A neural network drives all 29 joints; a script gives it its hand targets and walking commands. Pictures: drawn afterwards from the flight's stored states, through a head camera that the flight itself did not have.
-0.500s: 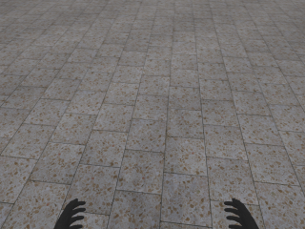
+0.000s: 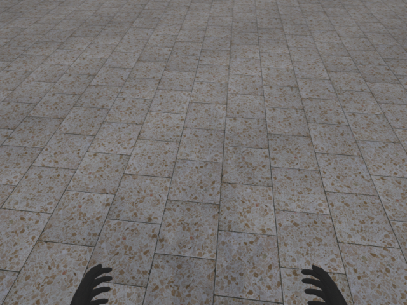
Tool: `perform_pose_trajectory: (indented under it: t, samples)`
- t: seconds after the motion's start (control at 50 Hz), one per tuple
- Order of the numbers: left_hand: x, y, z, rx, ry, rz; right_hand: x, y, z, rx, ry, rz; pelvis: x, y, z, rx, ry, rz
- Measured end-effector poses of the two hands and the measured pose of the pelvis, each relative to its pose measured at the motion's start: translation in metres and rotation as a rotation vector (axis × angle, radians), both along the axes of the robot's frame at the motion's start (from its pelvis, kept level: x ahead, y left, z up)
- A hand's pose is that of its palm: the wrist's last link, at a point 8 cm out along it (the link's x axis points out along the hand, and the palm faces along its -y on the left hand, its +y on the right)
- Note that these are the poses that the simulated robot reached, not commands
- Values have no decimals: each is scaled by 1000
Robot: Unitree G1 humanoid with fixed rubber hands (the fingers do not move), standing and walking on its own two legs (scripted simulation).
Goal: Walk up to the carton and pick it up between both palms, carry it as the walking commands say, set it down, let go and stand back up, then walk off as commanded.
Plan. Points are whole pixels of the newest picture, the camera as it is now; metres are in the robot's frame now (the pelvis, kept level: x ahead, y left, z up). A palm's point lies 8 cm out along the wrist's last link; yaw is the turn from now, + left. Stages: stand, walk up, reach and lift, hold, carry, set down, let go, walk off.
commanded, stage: stand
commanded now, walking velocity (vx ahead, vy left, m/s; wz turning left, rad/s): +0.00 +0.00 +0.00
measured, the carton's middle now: out of the picture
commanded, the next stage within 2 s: walk up in 0.46 s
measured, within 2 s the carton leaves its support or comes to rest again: neither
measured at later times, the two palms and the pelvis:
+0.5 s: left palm out of the picture +0.14 +0.25 -0.07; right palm out of the picture +0.13 -0.25 -0.09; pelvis -0.01 +0.00 +0.00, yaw +0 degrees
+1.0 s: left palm out of the picture +0.02 +0.41 -0.07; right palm (298, 259) +0.23 -0.19 -0.07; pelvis +0.00 +0.06 -0.01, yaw +20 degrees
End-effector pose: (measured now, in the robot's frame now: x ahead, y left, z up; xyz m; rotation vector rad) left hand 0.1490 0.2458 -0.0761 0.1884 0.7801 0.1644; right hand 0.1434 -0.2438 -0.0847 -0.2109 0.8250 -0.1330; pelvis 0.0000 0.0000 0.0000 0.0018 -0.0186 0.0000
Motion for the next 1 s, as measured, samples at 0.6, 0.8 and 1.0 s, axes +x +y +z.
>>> perform_pose_trajectory:
  t: [0.6, 0.8, 1.0]
  samples:
    - [-8, 3, 3, 9, -16, -1, -14, -4, -2, -6, 8, -6, -10, 0, 0, 0, -14, 0]
    - [-38, 39, 10, 53, -30, 97, 6, 0, 3, 8, 97, 145, -10, 6, 5, -23, 6, 135]
    - [-125, 166, 3, 179, 67, 361, 86, 56, 18, -99, 104, 376, 1, 60, -5, -63, 37, 349]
